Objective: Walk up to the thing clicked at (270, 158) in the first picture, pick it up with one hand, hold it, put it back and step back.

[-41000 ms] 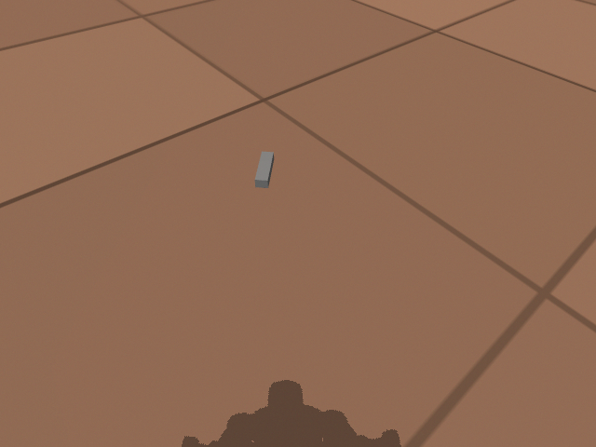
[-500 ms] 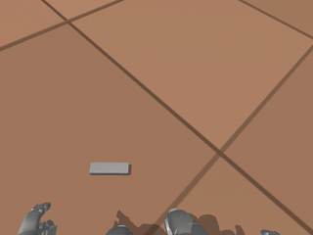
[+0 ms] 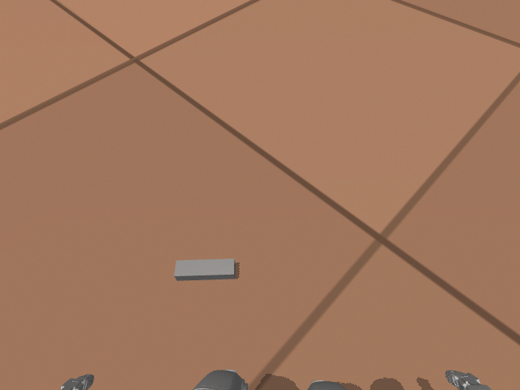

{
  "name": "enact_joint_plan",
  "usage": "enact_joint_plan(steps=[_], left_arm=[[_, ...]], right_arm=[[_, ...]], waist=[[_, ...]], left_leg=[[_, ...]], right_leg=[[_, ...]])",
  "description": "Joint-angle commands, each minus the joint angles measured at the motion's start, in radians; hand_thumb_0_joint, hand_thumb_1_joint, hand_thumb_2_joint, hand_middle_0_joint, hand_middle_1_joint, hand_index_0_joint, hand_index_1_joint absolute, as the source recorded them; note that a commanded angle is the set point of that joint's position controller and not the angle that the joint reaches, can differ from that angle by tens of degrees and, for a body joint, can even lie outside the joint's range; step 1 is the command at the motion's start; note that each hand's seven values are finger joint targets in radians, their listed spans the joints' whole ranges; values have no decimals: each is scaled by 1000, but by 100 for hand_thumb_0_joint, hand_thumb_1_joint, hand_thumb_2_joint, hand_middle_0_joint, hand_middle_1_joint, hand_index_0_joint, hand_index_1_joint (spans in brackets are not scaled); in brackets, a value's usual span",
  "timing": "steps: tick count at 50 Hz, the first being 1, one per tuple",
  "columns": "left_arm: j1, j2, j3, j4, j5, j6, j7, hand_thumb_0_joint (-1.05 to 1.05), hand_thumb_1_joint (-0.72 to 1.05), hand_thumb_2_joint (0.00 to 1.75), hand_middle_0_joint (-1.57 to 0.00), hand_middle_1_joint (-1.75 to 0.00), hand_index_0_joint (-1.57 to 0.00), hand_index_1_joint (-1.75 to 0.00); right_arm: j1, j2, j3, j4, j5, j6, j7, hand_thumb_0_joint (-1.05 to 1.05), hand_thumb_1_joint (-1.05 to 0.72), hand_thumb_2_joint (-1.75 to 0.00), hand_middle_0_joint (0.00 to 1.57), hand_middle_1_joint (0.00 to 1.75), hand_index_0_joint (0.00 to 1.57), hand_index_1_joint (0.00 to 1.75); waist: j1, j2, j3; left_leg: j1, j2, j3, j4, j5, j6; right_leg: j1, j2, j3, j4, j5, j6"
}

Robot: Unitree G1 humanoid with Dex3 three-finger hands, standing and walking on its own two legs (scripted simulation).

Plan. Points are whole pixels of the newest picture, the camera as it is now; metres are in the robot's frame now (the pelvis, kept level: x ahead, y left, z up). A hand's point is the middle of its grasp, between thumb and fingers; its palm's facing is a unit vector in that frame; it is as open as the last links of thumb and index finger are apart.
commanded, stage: step back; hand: left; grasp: from above
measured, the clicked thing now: (205, 269) +0.58 +0.23 -0.74
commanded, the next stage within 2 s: none
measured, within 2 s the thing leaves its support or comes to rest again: neither
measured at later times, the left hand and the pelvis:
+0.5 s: hand out of the picture -0.05 +0.27 -0.16, palm faces -0.06 -0.92 -0.38, open 7.3 cm; pelvis -0.15 +0.00 -0.01, yaw -4 degrees
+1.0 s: hand out of the picture -0.18 +0.25 -0.15, palm faces +0.03 -0.93 -0.37, open 7.3 cm; pelvis -0.32 -0.02 -0.01, yaw +2 degrees
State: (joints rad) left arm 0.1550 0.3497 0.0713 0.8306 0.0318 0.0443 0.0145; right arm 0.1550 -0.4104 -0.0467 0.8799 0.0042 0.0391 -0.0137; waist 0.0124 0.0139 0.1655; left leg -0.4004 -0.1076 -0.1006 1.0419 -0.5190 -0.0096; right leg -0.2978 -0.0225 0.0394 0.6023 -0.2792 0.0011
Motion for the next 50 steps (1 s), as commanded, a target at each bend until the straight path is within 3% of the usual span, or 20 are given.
enact_joint_plan(steps=[1,3,4,5,6,7,10,19,24,26,27,28,29,32,39,43,44,45,46,50], left_arm=[[-18,265,65,-119,1,-26,22,0,90,90,-20,-30,-20,-30],[-38,273,59,-126,-16,-11,13,0,90,90,-20,-30,-20,-30],[-30,246,46,-138,-22,-3,9,0,90,90,-20,-30,-20,-30],[14,196,39,-141,-28,2,5,0,90,90,-20,-30,-20,-30],[-66,225,52,-152,-27,1,21,0,90,90,-20,-30,-20,-30],[-91,246,63,-134,-13,3,32,0,90,90,-20,-30,-20,-30],[16,227,61,-89,-33,7,24,0,90,90,-20,-30,-20,-30],[32,212,63,-102,-18,-2,8,0,90,90,-20,-30,-20,-30],[155,221,76,-38,-12,-3,-16,0,90,90,-20,-30,-20,-30],[252,222,82,3,1,-8,-18,0,90,90,-20,-30,-20,-30],[223,283,100,-13,18,-13,-21,0,90,90,-20,-30,-20,-30],[124,390,120,-66,13,-9,-21,0,90,90,-20,-30,-20,-30],[30,415,120,-111,15,-14,-14,0,90,90,-20,-30,-20,-30],[-115,272,81,-135,14,-23,2,0,90,90,-20,-30,-20,-30],[30,269,77,-147,14,-14,20,0,90,90,-20,-30,-20,-30],[-30,246,55,-164,-9,12,8,0,90,90,-20,-30,-20,-30],[-5,208,45,-169,-13,15,3,0,90,90,-20,-30,-20,-30],[-44,211,51,-185,-22,11,8,0,90,90,-20,-30,-20,-30],[-110,251,72,-177,-5,13,17,0,90,90,-20,-30,-20,-30],[11,236,75,-106,-23,26,10,0,90,90,-20,-30,-20,-30]], right_arm=[[26,-146,-40,-82,-9,-28,-13,0,-90,-90,20,30,20,30],[88,-140,-52,-46,-21,-37,-10,0,-90,-90,20,30,20,30],[96,-164,-65,-51,-36,-45,-12,0,-90,-90,20,30,20,30],[71,-253,-87,-62,-51,-49,-13,0,-90,-90,20,30,20,30],[47,-351,-100,-81,-34,-46,-2,0,-90,-90,20,30,20,30],[35,-339,-103,-79,-35,-48,-5,0,-90,-90,20,30,20,30],[-77,-221,-64,-100,-37,-50,-19,0,-90,-90,20,30,20,30],[30,-216,-75,-112,-31,-42,-25,0,-90,-90,20,30,20,30],[-47,-263,-82,-145,-31,-26,-16,0,-90,-90,20,30,20,30],[-73,-243,-76,-151,-21,-17,-12,0,-90,-90,20,30,20,30],[-46,-191,-66,-156,-15,-14,-10,0,-90,-90,20,30,20,30],[-92,-147,-61,-176,-10,-17,-23,0,-90,-90,20,30,20,30],[-75,-189,-75,-164,-16,-12,-32,0,-90,-90,20,30,20,30],[42,-177,-65,-99,-4,-21,-23,0,-90,-90,20,30,20,30],[37,-145,-47,-115,-24,-36,-25,0,-90,-90,20,30,20,30],[158,-153,-62,-52,-31,-46,-22,0,-90,-90,20,30,20,30],[142,-220,-78,-58,-43,-49,-22,0,-90,-90,20,30,20,30],[67,-344,-96,-89,-34,-44,-12,0,-90,-90,20,30,20,30],[63,-365,-106,-101,-42,-49,-15,0,-90,-90,20,30,20,30],[-36,-242,-68,-109,-41,-56,-36,0,-90,-90,20,30,20,30]], waist=[[14,-221,-218],[-24,-177,-228],[-28,-135,-232],[-4,90,-232],[-61,225,-211],[-74,176,-188],[15,103,-159],[-63,150,-219],[-7,195,-250],[40,157,-260],[24,-31,-204],[54,-294,-131],[42,-287,-73],[-60,-153,-88],[40,-226,-190],[-24,-141,-230],[-5,19,-226],[-9,212,-203],[-65,186,-178],[24,84,-168]], left_leg=[[-9,84,36,-334,10,6],[140,70,106,-612,252,18],[232,115,38,-675,418,31],[334,329,-249,-694,593,93],[187,481,-394,-702,735,246],[104,509,-440,-713,674,294],[186,357,-158,-633,734,205],[393,364,-131,-580,743,257],[161,352,-113,-604,444,199],[42,310,-83,-548,305,130],[-115,196,-26,-402,165,61],[-153,5,55,-135,-52,4],[-87,44,-45,60,-91,-8],[-58,-16,-51,144,61,0],[-66,57,54,-206,-22,-9],[186,84,100,-657,342,27],[268,251,-143,-674,440,91],[173,474,-380,-705,572,251],[40,541,-483,-719,593,340],[123,379,-165,-602,713,244]], right_leg=[[274,-215,191,-54,579,-199],[204,-165,134,35,520,-158],[93,-131,135,81,400,-106],[-110,16,76,230,84,-47],[-135,127,76,384,-372,-23],[-117,127,168,547,-391,-26],[-202,124,185,685,-229,-31],[-182,85,101,387,-235,37],[83,34,-24,44,-139,-15],[201,20,-23,-132,-35,-53],[188,-108,217,-213,-150,-102],[-25,-324,463,-339,-162,-244],[-205,-428,554,-383,-144,-325],[-109,-197,169,-219,190,-190],[228,-247,177,-89,499,-217],[108,-182,116,52,331,-123],[-69,-91,65,154,116,-63],[-141,66,-51,320,-252,-23],[-105,60,88,526,-383,-15],[-184,108,170,732,-237,-21]])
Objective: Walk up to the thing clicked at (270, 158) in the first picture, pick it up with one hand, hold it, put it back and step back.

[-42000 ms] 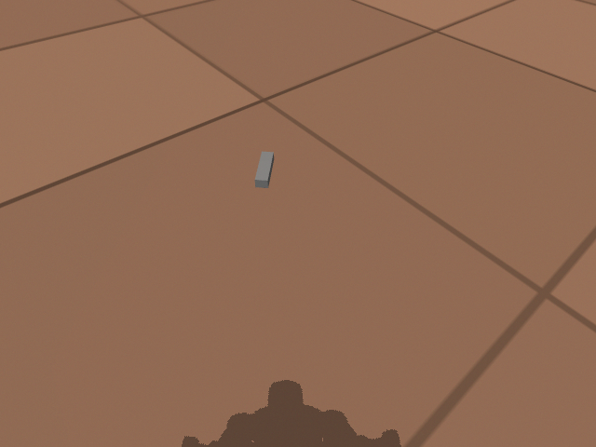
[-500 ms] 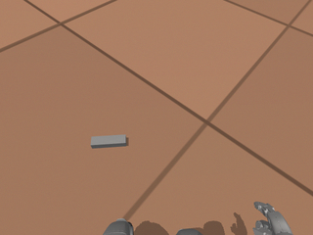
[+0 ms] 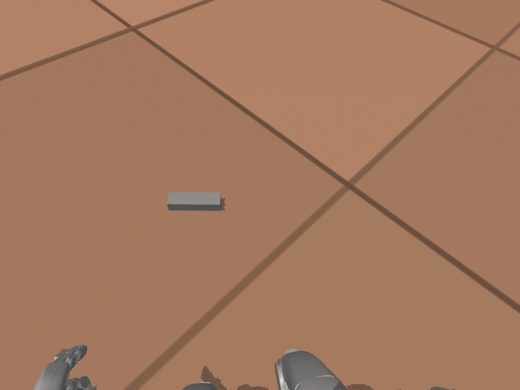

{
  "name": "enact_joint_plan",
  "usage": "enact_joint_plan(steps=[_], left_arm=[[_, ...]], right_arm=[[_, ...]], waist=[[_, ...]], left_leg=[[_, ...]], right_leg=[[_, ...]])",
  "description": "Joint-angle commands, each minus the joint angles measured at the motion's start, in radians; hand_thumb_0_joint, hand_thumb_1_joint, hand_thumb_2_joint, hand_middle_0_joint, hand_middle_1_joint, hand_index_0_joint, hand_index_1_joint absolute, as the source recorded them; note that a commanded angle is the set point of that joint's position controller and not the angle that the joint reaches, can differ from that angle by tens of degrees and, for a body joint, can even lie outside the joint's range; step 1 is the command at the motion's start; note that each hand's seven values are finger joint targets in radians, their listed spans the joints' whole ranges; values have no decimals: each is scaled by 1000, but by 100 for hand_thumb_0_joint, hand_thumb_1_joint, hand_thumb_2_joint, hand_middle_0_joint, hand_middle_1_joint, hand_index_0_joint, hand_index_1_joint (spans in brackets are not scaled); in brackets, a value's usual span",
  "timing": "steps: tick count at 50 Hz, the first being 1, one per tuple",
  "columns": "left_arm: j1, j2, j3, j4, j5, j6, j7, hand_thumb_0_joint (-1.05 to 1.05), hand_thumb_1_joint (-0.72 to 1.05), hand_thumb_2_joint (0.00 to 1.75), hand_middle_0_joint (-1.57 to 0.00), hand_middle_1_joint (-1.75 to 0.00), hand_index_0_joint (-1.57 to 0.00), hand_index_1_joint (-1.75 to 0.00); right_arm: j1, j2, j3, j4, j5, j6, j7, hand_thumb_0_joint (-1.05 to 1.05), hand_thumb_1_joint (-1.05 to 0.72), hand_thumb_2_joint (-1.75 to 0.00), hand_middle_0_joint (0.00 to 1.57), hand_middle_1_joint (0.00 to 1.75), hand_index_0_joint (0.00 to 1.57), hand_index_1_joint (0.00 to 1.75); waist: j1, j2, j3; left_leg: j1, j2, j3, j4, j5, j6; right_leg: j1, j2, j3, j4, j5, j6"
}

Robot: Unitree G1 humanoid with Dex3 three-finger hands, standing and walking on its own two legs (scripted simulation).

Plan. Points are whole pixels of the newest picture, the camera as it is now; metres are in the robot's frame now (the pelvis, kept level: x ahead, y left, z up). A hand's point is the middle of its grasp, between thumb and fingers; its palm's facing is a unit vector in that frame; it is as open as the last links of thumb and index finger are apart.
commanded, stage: step back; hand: left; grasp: from above
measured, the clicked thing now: (195, 201) +0.91 +0.21 -0.73
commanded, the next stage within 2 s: stand in 1.42 s
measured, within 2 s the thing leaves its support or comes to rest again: neither
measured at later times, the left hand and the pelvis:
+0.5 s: hand out of the picture -0.10 +0.24 -0.14, palm faces +0.02 -0.90 -0.43, open 7.4 cm; pelvis -0.14 -0.04 +0.00, yaw +0 degrees
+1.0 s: hand out of the picture -0.08 +0.22 -0.13, palm faces +0.06 -0.92 -0.38, open 7.3 cm; pelvis -0.13 -0.04 +0.01, yaw +2 degrees
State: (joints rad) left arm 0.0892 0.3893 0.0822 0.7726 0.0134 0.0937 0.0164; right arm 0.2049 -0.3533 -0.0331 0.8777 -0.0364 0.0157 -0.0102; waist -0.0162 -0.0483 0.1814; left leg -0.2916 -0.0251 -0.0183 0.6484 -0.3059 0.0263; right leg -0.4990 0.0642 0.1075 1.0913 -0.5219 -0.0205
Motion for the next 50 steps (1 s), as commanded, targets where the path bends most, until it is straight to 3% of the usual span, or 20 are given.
enact_joint_plan(steps=[1,6,11,12,13,14,16,19,23,26,27,28,29,30,38,39,40,41,42,50], left_arm=[[97,195,66,-39,-1,-25,5,0,90,90,-20,-30,-20,-30],[75,171,50,-42,7,-41,-7,0,90,90,-20,-30,-20,-30],[256,178,58,98,18,-74,-14,0,90,90,-20,-30,-20,-30],[248,243,77,93,40,-80,-12,0,90,90,-20,-30,-20,-30],[173,370,103,43,39,-77,-10,0,90,90,-20,-30,-20,-30],[90,399,101,16,38,-81,-5,0,90,90,-20,-30,-20,-30],[-9,284,64,4,32,-100,2,0,90,90,-20,-30,-20,-30],[69,254,66,25,36,-121,1,0,90,90,-20,-30,-20,-30],[128,280,70,51,33,-124,-3,0,90,90,-20,-30,-20,-30],[72,274,50,43,21,-109,-11,0,90,90,-20,-30,-20,-30],[89,226,30,48,20,-107,-13,0,90,90,-20,-30,-20,-30],[114,173,14,54,13,-107,-16,0,90,90,-20,-30,-20,-30],[52,178,18,64,-4,-109,-13,0,90,90,-20,-30,-20,-30],[20,247,42,72,10,-110,-9,0,90,90,-20,-30,-20,-30],[166,164,36,170,13,-146,-13,0,90,90,-20,-30,-20,-30],[195,196,49,183,24,-154,-5,0,90,90,-20,-30,-20,-30],[220,303,68,183,32,-159,1,0,90,90,-20,-30,-20,-30],[160,340,74,156,32,-159,-1,0,90,90,-20,-30,-20,-30],[112,312,71,136,22,-163,-2,0,90,90,-20,-30,-20,-30],[18,244,27,133,4,-155,-4,0,90,90,-20,-30,-20,-30]], right_arm=[[-87,-287,-79,-107,-1,-30,-37,0,-90,-90,20,30,20,30],[-32,-294,-86,-113,-8,-14,-32,0,-90,-90,20,30,20,30],[-83,-297,-81,-109,5,18,-14,0,-90,-90,20,30,20,30],[-69,-229,-62,-123,7,19,-12,0,-90,-90,20,30,20,30],[-132,-190,-57,-158,13,11,-25,0,-90,-90,20,30,20,30],[-157,-247,-79,-144,11,15,-32,0,-90,-90,20,30,20,30],[-87,-250,-74,-87,24,5,-23,0,-90,-90,20,30,20,30],[-46,-238,-67,-58,15,-13,-11,0,-90,-90,20,30,20,30],[-102,-223,-70,-50,-2,-24,7,0,-90,-90,20,30,20,30],[-7,-211,-77,13,5,-37,15,0,-90,-90,20,30,20,30],[20,-215,-83,30,0,-47,11,0,-90,-90,20,30,20,30],[39,-259,-95,35,-6,-55,8,0,-90,-90,20,30,20,30],[16,-336,-100,31,-5,-55,9,0,-90,-90,20,30,20,30],[8,-367,-111,24,-3,-56,14,0,-90,-90,20,30,20,30],[-83,-229,-65,19,13,-40,20,0,-90,-90,20,30,20,30],[-74,-178,-49,9,21,-37,18,0,-90,-90,20,30,20,30],[-98,-143,-40,-12,23,-35,12,0,-90,-90,20,30,20,30],[-100,-199,-57,-2,14,-33,0,0,-90,-90,20,30,20,30],[-51,-227,-63,20,16,-37,0,0,-90,-90,20,30,20,30],[-23,-166,-59,75,8,-49,16,0,-90,-90,20,30,20,30]], waist=[[49,158,-194],[-10,235,-226],[55,212,-284],[48,19,-220],[89,-197,-170],[89,-170,-85],[5,-21,-58],[40,-82,-149],[89,-129,-123],[25,-110,-143],[9,-65,-161],[8,90,-191],[-4,213,-174],[-23,171,-104],[70,164,-166],[84,68,-178],[107,-133,-158],[89,-94,-89],[59,-25,-76],[12,-98,-153]], left_leg=[[41,292,-236,-205,488,215],[183,286,-217,-188,388,222],[-36,187,-107,-70,43,103],[-277,82,-59,81,-144,41],[-304,-45,-67,263,-287,-22],[-235,-3,-172,417,-280,-44],[-249,-45,-168,481,-144,-31],[-240,-31,-104,411,-130,-40],[-194,17,-45,113,-210,-48],[105,-7,34,-195,-97,-21],[199,-5,-10,-283,-50,-5],[302,126,-259,-324,-168,44],[153,301,-510,-403,-428,158],[14,351,-563,-444,-492,224],[-69,161,-153,-182,-30,80],[-169,113,-108,-44,16,38],[-343,-41,-52,158,-171,0],[-283,9,-100,254,-284,-13],[-278,38,-128,291,-244,-14],[59,33,58,-104,31,-24]], right_leg=[[18,18,78,224,1,18],[53,-29,-11,-141,-23,52],[386,-41,-120,-682,172,-19],[434,-164,130,-720,37,-62],[185,-433,433,-833,-85,-204],[-19,-515,522,-886,-162,-280],[79,-339,222,-738,142,-187],[262,-278,122,-659,295,-154],[324,-321,177,-701,63,-176],[167,-299,113,-660,40,-142],[136,-255,55,-564,124,-105],[3,-182,-11,-440,121,-46],[-11,-79,-144,-311,-21,-7],[35,-107,-69,-193,-73,-10],[406,-43,-164,-662,210,-13],[520,-114,-36,-722,209,-26],[516,-327,325,-847,-6,-109],[336,-485,442,-877,-77,-219],[334,-489,405,-857,-4,-250],[230,-288,-21,-639,572,-116]])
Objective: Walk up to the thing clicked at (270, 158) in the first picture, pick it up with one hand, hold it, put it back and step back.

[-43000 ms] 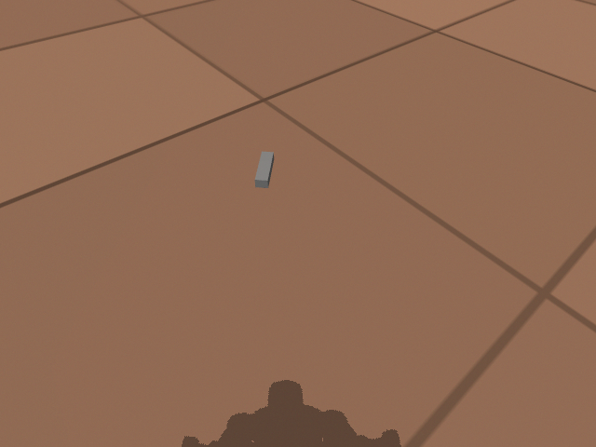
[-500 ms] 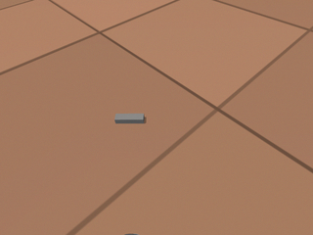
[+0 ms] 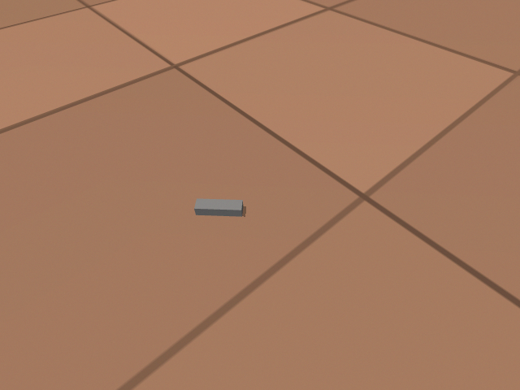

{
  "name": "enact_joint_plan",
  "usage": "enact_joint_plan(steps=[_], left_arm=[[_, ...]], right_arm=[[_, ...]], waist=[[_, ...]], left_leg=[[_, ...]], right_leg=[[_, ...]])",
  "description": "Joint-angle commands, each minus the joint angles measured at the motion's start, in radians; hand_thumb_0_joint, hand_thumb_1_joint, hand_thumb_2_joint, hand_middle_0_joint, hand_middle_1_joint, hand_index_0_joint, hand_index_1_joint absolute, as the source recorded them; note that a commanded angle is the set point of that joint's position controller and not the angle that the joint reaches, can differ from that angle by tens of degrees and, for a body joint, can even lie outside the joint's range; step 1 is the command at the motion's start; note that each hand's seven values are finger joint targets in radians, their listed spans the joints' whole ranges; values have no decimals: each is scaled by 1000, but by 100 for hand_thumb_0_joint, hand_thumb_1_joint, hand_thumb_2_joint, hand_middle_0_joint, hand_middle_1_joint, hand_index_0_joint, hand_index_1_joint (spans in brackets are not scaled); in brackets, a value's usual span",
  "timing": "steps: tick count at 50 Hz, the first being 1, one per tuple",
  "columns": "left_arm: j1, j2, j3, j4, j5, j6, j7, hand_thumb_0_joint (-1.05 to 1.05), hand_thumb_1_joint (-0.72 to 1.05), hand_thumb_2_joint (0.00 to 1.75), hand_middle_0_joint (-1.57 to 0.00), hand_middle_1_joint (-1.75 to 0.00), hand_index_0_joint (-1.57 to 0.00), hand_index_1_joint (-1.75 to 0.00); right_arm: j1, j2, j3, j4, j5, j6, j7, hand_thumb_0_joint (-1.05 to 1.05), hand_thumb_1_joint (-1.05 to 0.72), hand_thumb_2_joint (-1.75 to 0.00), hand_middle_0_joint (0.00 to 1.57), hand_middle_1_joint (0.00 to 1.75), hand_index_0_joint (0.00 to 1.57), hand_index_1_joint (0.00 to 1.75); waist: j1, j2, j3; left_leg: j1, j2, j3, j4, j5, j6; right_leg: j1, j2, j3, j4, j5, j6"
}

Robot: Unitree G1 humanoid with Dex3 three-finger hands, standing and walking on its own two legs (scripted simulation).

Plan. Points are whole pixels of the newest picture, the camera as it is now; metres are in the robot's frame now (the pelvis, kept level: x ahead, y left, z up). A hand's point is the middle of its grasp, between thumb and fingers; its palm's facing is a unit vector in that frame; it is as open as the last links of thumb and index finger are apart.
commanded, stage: step back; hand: left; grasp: from above
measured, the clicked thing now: (219, 207) +1.05 +0.22 -0.74
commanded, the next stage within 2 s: stand in 0.42 s
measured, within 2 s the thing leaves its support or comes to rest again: neither
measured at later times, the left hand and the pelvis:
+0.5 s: hand out of the picture +0.11 +0.27 -0.15, palm faces -0.01 -0.94 -0.35, open 7.3 cm; pelvis +0.03 +0.02 +0.01, yaw -2 degrees
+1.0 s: hand out of the picture +0.10 +0.27 -0.14, palm faces -0.06 -0.94 -0.33, open 7.3 cm; pelvis +0.02 +0.02 +0.02, yaw -2 degrees
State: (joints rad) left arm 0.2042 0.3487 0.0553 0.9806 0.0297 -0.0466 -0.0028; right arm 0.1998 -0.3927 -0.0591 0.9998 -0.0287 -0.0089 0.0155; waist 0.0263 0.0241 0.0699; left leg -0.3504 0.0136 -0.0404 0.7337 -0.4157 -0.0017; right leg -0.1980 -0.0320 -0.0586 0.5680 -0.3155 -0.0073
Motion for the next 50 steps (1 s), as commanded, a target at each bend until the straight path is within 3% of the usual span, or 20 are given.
enact_joint_plan(steps=[1,2,3,4,5,6,9,11,14,17,20,21,24,27,29,38,41,45,50], left_arm=[[-103,272,49,-77,-17,-5,14,0,90,90,-20,-30,-20,-30],[-96,244,35,-80,-18,2,12,0,90,90,-20,-30,-20,-30],[-84,208,24,-83,-24,9,11,0,90,90,-20,-30,-20,-30],[-73,202,22,-67,-39,20,10,0,90,90,-20,-30,-20,-30],[-64,224,32,-39,-34,28,13,0,90,90,-20,-30,-20,-30],[-64,215,26,-25,-28,27,12,0,90,90,-20,-30,-20,-30],[-19,223,25,18,-23,13,12,0,90,90,-20,-30,-20,-30],[-69,243,28,23,-21,6,10,0,90,90,-20,-30,-20,-30],[-87,238,23,35,-26,3,14,0,90,90,-20,-30,-20,-30],[-105,241,21,50,-24,4,17,0,90,90,-20,-30,-20,-30],[-115,240,21,56,-21,9,18,0,90,90,-20,-30,-20,-30],[-123,204,-4,66,-27,6,13,0,90,90,-20,-30,-20,-30],[-141,212,-7,72,-25,5,11,0,90,90,-20,-30,-20,-30],[-146,214,-9,79,-26,2,12,0,90,90,-20,-30,-20,-30],[-144,217,-10,84,-24,1,12,0,90,90,-20,-30,-20,-30],[-153,216,-9,94,-20,8,8,0,90,90,-20,-30,-20,-30],[-155,221,-10,94,-20,6,6,0,90,90,-20,-30,-20,-30],[-146,216,-12,94,-20,9,3,0,90,90,-20,-30,-20,-30],[-139,212,-16,93,-20,12,3,0,90,90,-20,-30,-20,-30]], right_arm=[[-3,-127,-35,-31,1,-25,-13,0,-90,-90,20,30,20,30],[-1,-145,-39,-27,-2,-27,-18,0,-90,-90,20,30,20,30],[-4,-182,-45,-26,-7,-33,-24,0,-90,-90,20,30,20,30],[-71,-224,-41,-45,1,-35,-24,0,-90,-90,20,30,20,30],[-109,-258,-44,-49,5,-33,-22,0,-90,-90,20,30,20,30],[-127,-245,-39,-43,2,-30,-22,0,-90,-90,20,30,20,30],[-186,-204,-19,-35,9,-27,-21,0,-90,-90,20,30,20,30],[-175,-171,-9,-16,17,-25,-21,0,-90,-90,20,30,20,30],[-188,-173,-9,9,19,-31,-24,0,-90,-90,20,30,20,30],[-200,-161,-7,25,23,-26,-25,0,-90,-90,20,30,20,30],[-225,-151,-7,33,21,-20,-25,0,-90,-90,20,30,20,30],[-193,-157,1,42,27,-22,-20,0,-90,-90,20,30,20,30],[-211,-157,2,53,22,-23,-15,0,-90,-90,20,30,20,30],[-213,-153,5,61,23,-28,-14,0,-90,-90,20,30,20,30],[-218,-156,4,64,23,-29,-15,0,-90,-90,20,30,20,30],[-209,-162,7,78,22,-26,-13,0,-90,-90,20,30,20,30],[-194,-156,10,84,23,-26,-10,0,-90,-90,20,30,20,30],[-183,-165,12,87,20,-28,-12,0,-90,-90,20,30,20,30],[-167,-176,11,92,20,-27,-13,0,-90,-90,20,30,20,30]], waist=[[-37,-144,-50],[-45,-97,-59],[-40,0,-100],[-8,96,-88],[-8,95,-88],[-3,79,-88],[19,113,-108],[-11,57,-107],[-15,36,-155],[-22,-2,-147],[-22,-25,-122],[-35,-24,-143],[-32,-17,-125],[-28,-24,-138],[-27,-22,-144],[-28,-15,-78],[-31,-23,-79],[-29,7,-72],[-30,-11,-91]], left_leg=[[183,-15,84,-248,223,7],[238,5,44,-282,285,19],[255,122,-100,-313,343,52],[93,230,-260,-400,170,128],[37,272,-287,-412,103,182],[48,263,-267,-408,121,174],[67,183,-137,-347,226,86],[83,133,-82,-327,248,45],[198,127,-44,-283,462,40],[209,123,-21,-281,501,42],[208,120,-12,-307,436,37],[243,124,-36,-343,458,36],[264,129,-37,-374,438,31],[280,132,-30,-387,525,25],[291,132,-27,-393,529,23],[246,123,-31,-459,316,10],[237,124,-34,-462,330,10],[228,124,-41,-476,255,10],[247,128,-40,-459,304,12]], right_leg=[[-103,-177,137,-73,345,-108],[-143,-149,123,-38,291,-78],[-157,-92,97,10,207,-41],[-92,-3,51,68,-65,-11],[-10,8,44,85,-153,-14],[-8,4,52,52,-137,-19],[51,-28,79,-89,48,-28],[56,-61,132,-131,128,-40],[54,-78,130,-141,293,-35],[71,-84,128,-160,352,-28],[61,-86,129,-189,331,-24],[71,-93,138,-217,320,-15],[69,-90,135,-256,259,-4],[106,-99,129,-255,341,-2],[113,-101,126,-263,351,1],[73,-96,132,-317,150,-1],[83,-98,132,-319,151,-3],[68,-96,135,-318,117,-6],[69,-98,137,-314,137,-7]])
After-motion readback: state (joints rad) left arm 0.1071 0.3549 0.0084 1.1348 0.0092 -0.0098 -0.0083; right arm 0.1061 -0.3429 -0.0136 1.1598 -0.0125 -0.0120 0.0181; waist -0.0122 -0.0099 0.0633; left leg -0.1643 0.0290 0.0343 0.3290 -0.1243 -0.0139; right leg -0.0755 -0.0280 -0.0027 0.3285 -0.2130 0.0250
